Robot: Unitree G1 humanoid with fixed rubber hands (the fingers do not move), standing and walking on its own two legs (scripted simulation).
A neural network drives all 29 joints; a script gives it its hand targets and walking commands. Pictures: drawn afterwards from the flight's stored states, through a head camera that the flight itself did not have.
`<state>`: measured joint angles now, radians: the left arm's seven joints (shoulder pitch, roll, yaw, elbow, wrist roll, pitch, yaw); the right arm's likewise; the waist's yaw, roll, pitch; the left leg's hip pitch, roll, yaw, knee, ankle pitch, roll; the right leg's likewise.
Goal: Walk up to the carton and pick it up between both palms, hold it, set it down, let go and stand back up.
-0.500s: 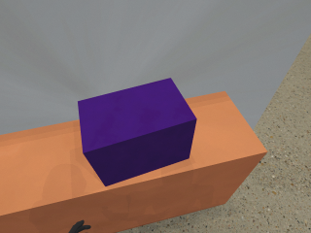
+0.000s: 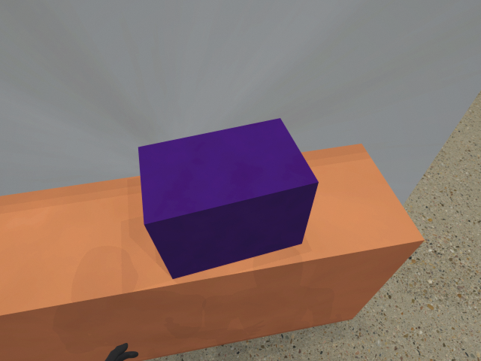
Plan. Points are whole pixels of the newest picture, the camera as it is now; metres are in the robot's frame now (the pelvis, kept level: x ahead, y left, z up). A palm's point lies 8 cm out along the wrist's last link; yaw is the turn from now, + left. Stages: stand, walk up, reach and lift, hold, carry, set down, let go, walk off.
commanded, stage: walk up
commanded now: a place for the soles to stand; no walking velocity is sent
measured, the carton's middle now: (226, 199) +0.43 +0.05 -0.03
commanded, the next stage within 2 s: none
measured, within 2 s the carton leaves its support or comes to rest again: neither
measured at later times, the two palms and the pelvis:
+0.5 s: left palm out of the picture +0.07 +0.27 -0.11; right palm out of the picture +0.06 -0.27 -0.10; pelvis +0.00 +0.00 +0.00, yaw +4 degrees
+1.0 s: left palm out of the picture +0.05 +0.28 -0.11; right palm out of the picture +0.10 -0.26 -0.09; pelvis -0.01 +0.00 -0.01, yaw +9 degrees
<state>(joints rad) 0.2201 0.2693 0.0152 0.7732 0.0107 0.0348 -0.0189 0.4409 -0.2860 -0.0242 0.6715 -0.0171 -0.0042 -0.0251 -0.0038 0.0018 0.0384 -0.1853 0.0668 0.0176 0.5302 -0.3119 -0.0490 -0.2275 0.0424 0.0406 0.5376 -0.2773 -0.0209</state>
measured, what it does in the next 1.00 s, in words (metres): stands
